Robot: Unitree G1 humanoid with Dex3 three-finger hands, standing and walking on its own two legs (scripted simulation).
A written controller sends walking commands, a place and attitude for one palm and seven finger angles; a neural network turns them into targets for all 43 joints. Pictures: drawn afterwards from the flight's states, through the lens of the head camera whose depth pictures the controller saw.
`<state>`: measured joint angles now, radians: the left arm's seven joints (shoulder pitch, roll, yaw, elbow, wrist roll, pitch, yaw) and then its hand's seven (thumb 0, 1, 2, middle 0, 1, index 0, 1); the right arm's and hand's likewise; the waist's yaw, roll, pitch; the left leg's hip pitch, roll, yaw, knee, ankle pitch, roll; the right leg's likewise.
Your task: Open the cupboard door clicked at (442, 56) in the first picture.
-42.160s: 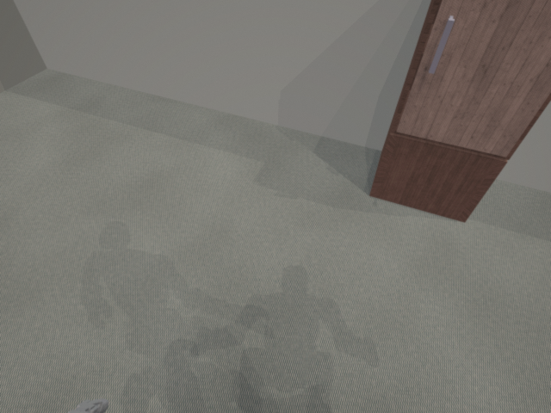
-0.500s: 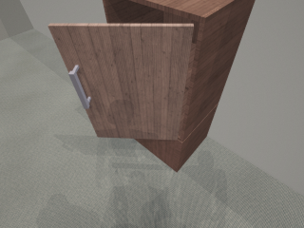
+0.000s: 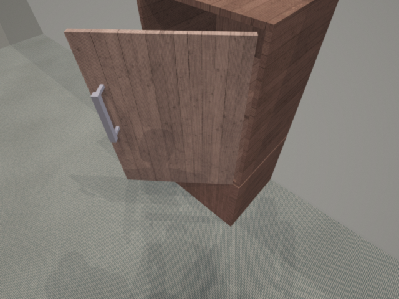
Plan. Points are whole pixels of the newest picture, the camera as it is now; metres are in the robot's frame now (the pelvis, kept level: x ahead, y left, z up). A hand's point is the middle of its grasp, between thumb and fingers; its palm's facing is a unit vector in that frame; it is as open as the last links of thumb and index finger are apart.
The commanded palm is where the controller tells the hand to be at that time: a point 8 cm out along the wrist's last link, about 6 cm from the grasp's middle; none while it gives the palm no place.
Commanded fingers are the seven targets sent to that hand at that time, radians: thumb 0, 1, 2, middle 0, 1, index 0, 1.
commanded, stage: look again from close up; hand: left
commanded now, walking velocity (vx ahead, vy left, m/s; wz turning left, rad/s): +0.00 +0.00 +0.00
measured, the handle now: (107, 114) +0.57 +0.30 +0.02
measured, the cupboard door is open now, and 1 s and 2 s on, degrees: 38 38 38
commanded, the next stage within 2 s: shuffle to correct the standing spot in 0.18 s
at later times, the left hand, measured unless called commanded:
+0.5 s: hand out of the picture +0.01 +0.19 -0.17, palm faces +0.05 -0.98 -0.21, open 7.3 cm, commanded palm none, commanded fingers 0.00 0.90 0.90 -0.20 -0.30 -0.20 -0.30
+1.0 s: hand out of the picture +0.04 +0.25 -0.17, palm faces +0.09 -0.96 -0.24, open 7.3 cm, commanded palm none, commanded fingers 0.00 0.90 0.90 -0.20 -0.30 -0.20 -0.30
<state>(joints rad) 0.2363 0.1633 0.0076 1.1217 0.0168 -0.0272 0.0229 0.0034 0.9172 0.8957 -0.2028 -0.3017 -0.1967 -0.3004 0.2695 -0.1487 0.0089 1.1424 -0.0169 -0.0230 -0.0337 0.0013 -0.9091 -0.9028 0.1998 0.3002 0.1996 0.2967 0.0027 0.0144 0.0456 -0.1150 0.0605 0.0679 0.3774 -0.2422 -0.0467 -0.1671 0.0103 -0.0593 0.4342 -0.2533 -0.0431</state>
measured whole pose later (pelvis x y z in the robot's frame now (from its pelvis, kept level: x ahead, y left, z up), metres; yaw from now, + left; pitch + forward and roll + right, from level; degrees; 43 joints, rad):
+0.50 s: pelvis -0.01 +0.01 +0.00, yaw +0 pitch -1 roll +1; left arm 0.25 0.15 0.02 1.11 0.02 -0.02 0.02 0.00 0.91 0.90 -0.20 -0.30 -0.20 -0.30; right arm 0.29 -0.16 -0.01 1.12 -0.02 0.00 -0.03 0.00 -0.91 -0.90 0.20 0.30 0.20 0.30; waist 0.01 0.01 0.04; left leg -0.15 0.04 0.07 0.43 -0.26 -0.03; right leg -0.19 -0.01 -0.06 0.47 -0.26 -0.03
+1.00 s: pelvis +0.02 +0.06 -0.01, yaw +1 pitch +0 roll +2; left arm 0.26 0.14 0.05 1.01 0.04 -0.03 0.04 0.00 0.92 0.90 -0.20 -0.30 -0.20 -0.30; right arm 0.27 -0.16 -0.03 1.05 -0.02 0.04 -0.01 0.01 -0.91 -0.90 0.20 0.30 0.20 0.30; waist 0.03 0.00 0.07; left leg -0.39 0.00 0.07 0.91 -0.47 -0.02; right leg -0.22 -0.10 -0.11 0.56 -0.34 0.00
